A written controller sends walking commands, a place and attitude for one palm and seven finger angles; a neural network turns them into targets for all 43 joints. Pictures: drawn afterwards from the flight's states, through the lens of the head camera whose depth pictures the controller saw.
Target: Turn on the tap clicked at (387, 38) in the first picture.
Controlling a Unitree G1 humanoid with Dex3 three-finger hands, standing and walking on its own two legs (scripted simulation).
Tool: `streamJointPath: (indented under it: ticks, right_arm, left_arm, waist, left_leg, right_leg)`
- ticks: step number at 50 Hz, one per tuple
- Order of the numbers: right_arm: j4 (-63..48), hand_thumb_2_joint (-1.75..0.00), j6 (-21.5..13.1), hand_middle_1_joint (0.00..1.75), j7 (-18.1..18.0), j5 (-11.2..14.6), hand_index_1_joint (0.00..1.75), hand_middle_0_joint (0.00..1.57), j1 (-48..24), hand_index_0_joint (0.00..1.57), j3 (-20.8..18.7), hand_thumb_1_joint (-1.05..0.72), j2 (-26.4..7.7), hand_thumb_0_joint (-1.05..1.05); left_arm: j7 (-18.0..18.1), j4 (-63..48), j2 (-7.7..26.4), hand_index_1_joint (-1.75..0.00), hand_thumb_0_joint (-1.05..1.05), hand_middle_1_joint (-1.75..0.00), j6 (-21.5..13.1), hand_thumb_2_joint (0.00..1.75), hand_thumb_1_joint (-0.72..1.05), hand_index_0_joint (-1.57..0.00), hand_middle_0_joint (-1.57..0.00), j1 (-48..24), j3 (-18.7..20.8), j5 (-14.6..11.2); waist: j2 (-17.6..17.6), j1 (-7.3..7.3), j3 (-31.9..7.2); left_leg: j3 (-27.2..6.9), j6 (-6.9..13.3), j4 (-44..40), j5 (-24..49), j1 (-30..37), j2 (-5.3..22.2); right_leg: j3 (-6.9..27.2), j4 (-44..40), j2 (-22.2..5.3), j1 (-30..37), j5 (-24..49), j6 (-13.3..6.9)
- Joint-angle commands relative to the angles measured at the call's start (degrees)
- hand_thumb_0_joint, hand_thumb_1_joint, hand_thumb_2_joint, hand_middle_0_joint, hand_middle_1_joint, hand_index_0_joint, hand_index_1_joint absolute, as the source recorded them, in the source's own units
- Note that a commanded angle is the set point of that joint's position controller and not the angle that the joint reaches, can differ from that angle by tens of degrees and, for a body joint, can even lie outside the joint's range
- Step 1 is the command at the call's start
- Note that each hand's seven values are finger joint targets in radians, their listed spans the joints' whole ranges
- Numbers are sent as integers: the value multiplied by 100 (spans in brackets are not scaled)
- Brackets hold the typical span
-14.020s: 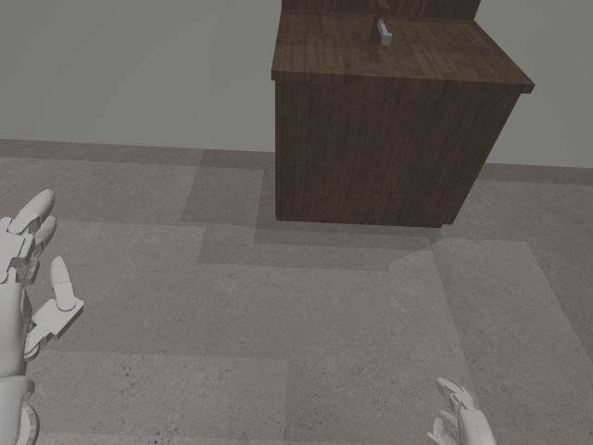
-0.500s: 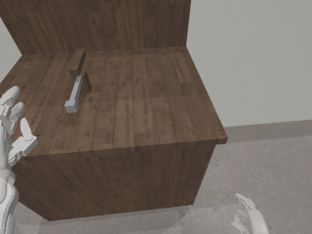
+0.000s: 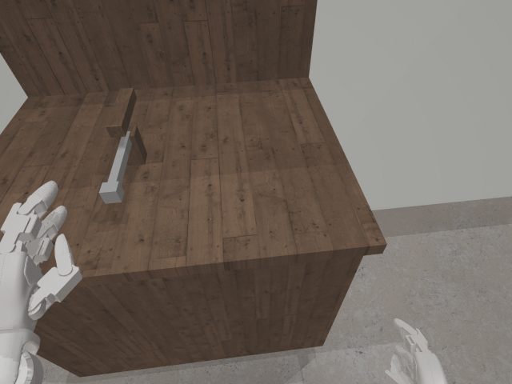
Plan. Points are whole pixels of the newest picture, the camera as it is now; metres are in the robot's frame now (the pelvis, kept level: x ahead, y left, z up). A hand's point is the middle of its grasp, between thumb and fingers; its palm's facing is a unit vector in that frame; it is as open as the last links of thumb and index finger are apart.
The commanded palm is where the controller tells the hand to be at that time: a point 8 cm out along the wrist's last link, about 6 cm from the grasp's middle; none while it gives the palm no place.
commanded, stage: turn the palm inward beside the body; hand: left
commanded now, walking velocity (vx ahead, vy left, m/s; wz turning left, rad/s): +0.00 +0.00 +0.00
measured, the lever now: (112, 192) +0.38 +0.30 +0.09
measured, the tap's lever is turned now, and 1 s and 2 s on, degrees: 0 0 0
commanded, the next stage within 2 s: reach beside the lever's end, fingers flat in 1.18 s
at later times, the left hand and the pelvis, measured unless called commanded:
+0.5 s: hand (65, 305) +0.17 +0.24 +0.14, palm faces +0.39 -0.90 -0.17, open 7.4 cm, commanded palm +0.11 +0.28 +0.15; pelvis -0.02 +0.01 +0.00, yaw +0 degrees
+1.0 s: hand (82, 315) +0.16 +0.22 +0.14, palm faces +0.41 -0.90 -0.14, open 7.4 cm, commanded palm +0.11 +0.26 +0.15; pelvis -0.02 -0.01 +0.00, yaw +1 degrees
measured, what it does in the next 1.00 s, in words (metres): stands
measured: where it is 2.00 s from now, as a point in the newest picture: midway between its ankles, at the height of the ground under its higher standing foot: outside the picture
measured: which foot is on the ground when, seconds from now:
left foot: down 0.00-1.00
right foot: down 0.00-1.00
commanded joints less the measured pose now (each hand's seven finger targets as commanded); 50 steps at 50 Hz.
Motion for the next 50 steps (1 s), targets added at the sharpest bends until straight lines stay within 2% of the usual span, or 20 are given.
streamJointPath:
  ticks: [1, 3, 5, 8, 9, 10, 14, 15, 17, 19, 23, 25, 29, 30, 31, 34, 35, 41, 49, 50]
  right_arm:
    - [-898, -90, -383, 30, -34, -9, 30, 20, -483, 20, -211, -90, -616, 0]
    - [-906, -90, -367, 30, -47, -7, 30, 20, -494, 20, -198, -90, -631, 0]
    - [-920, -90, -349, 30, -49, 18, 30, 20, -533, 20, -153, -90, -594, 0]
    - [-951, -90, -343, 30, -87, 12, 30, 20, -601, 20, -136, -90, -611, 0]
    - [-945, -90, -340, 30, -102, 36, 30, 20, -712, 20, -104, -90, -601, 0]
    - [-964, -90, -336, 30, -99, 27, 30, 20, -649, 20, -89, -90, -577, 0]
    - [-965, -90, -345, 30, -121, 29, 30, 20, -767, 20, -51, -90, -584, 0]
    - [-978, -90, -344, 30, -109, 32, 30, 20, -741, 20, -55, -90, -555, 0]
    - [-988, -90, -371, 30, -113, 25, 30, 20, -736, 20, -57, -90, -576, 0]
    - [-983, -90, -378, 30, -128, 45, 30, 20, -823, 20, -18, -90, -570, 0]
    - [-1012, -90, -403, 30, -141, 35, 30, 20, -791, 20, -33, -90, -582, 0]
    - [-1029, -90, -401, 30, -142, 67, 30, 20, -832, 20, -16, -90, -558, 0]
    - [-1020, -90, -460, 30, -142, 72, 30, 20, -831, 20, -9, -90, -566, 0]
    - [-1046, -90, -465, 30, -141, 71, 30, 20, -821, 20, -13, -90, -553, 0]
    - [-1039, -90, -483, 30, -145, 73, 30, 20, -795, 20, -19, -90, -570, 0]
    - [-1001, -90, -529, 30, -162, 88, 30, 20, -847, 20, -11, -90, -565, 0]
    - [-1032, -90, -538, 30, -160, 88, 30, 20, -800, 20, -6, -90, -553, 0]
    - [-1005, -90, -614, 30, -177, 126, 30, 20, -808, 20, -11, -90, -563, 0]
    - [-946, -90, -660, 30, -133, 105, 30, 20, -761, 20, -36, -90, -564, 0]
    - [-974, -90, -649, 30, -122, 105, 30, 20, -707, 20, -25, -90, -549, 0]
  left_arm:
    - [173, -1393, 873, -30, 0, -30, -332, 90, 90, -20, -20, -170, 611, 5]
    - [171, -1381, 827, -30, 0, -30, -238, 90, 90, -20, -20, -148, 546, -32]
    - [181, -1437, 687, -30, 0, -30, -135, 90, 90, -20, -20, -195, 407, -7]
    - [183, -1424, 688, -30, 0, -30, 11, 90, 90, -20, -20, -186, 382, -72]
    - [214, -1472, 761, -30, 0, -30, 56, 90, 90, -20, -20, -207, 451, -33]
    - [217, -1521, 645, -30, 0, -30, 76, 90, 90, -20, -20, -310, 293, -33]
    - [288, -1557, 722, -30, 0, -30, 139, 90, 90, -20, -20, -157, 350, -24]
    - [278, -1661, 549, -30, 0, -30, 125, 90, 90, -20, -20, -252, 147, -23]
    - [301, -1655, 576, -30, 0, -30, 124, 90, 90, -20, -20, -121, 157, -68]
    - [349, -1711, 655, -30, 0, -30, 141, 90, 90, -20, -20, -123, 223, -29]
    - [355, -1638, 535, -30, 0, -30, 218, 90, 90, -20, -20, 57, 151, -173]
    - [364, -1730, 424, -30, 0, -30, 236, 90, 90, -20, -20, 44, 34, -162]
    - [416, -1758, 517, -30, 0, -30, 250, 90, 90, -20, -20, 287, 127, -177]
    - [416, -1860, 407, -30, 0, -30, 235, 90, 90, -20, -20, 159, -16, -201]
    - [435, -1815, 468, -30, 0, -30, 242, 90, 90, -20, -20, 167, 63, -225]
    - [468, -1841, 586, -30, 0, -30, 267, 90, 90, -20, -20, 171, 185, -222]
    - [459, -1890, 439, -30, 0, -30, 274, 90, 90, -20, -20, 94, 50, -254]
    - [395, -1747, 433, -30, 0, -30, 492, 90, 90, -20, -20, 182, 54, -363]
    - [429, -1819, 528, -30, 0, -30, 409, 90, 90, -20, -20, 315, 222, -346]
    - [415, -1834, 381, -30, 0, -30, 390, 90, 90, -20, -20, 234, 61, -352]
  waist:
    - [114, 54, -892]
    - [-44, 35, -831]
    - [117, 28, -686]
    - [-77, 32, -608]
    - [142, 67, -533]
    - [47, 19, -501]
    - [124, 72, -438]
    - [234, 9, -475]
    - [95, 26, -447]
    - [269, 53, -335]
    - [-45, 35, -367]
    - [45, 10, -274]
    - [57, 59, -243]
    - [93, 1, -271]
    - [-61, 16, -248]
    - [111, 48, -234]
    - [37, 8, -283]
    - [-112, 28, -200]
    - [23, 76, -358]
    - [-62, 30, -330]
  left_leg:
    - [91, 30, -489, 2691, 114, 131]
    - [58, 10, -510, 2639, 77, 144]
    - [47, -16, -568, 2516, 78, 149]
    - [-2, -6, -642, 2206, 19, 150]
    - [1, -7, -663, 2090, 23, 143]
    - [-28, -9, -692, 1964, 1, 143]
    - [-59, -12, -729, 1732, -46, 131]
    - [-51, -26, -739, 1654, -3, 132]
    - [-81, -15, -749, 1484, -67, 140]
    - [-102, -13, -789, 1269, -124, 118]
    - [-90, 39, -755, 1113, -219, 107]
    - [-76, 56, -767, 919, -263, 86]
    - [-74, 71, -730, 882, -324, 77]
    - [-58, 95, -702, 812, -312, 62]
    - [-76, 103, -699, 763, -366, 71]
    - [-63, 113, -690, 679, -365, 48]
    - [-71, 115, -685, 668, -374, 37]
    - [-39, 154, -643, 618, -444, 36]
    - [17, 156, -515, 1040, -381, 17]
    - [13, 156, -532, 1024, -397, 16]
  right_leg:
    - [-21, -415, -133, 786, 1896, 89]
    - [-45, -430, -123, 741, 1804, 104]
    - [-60, -462, -120, 646, 1604, 92]
    - [-68, -531, -105, 633, 1335, 107]
    - [-44, -554, -95, 594, 1195, 96]
    - [-61, -577, -101, 544, 1072, 95]
    - [-45, -608, -82, 545, 840, 81]
    - [-51, -622, -94, 498, 766, 76]
    - [-58, -629, -88, 493, 633, 82]
    - [-40, -633, -86, 459, 472, 72]
    - [-31, -708, -106, 487, 378, 99]
    - [-9, -736, -115, 428, 219, 99]
    - [4, -748, -109, 457, 178, 96]
    - [31, -770, -127, 403, 123, 106]
    - [28, -782, -120, 424, 66, 111]
    - [64, -819, -126, 424, -27, 108]
    - [59, -809, -144, 416, -28, 114]
    - [154, -955, -166, 493, -131, 139]
    - [184, -896, -186, 618, 359, 143]
    - [162, -875, -187, 585, 346, 143]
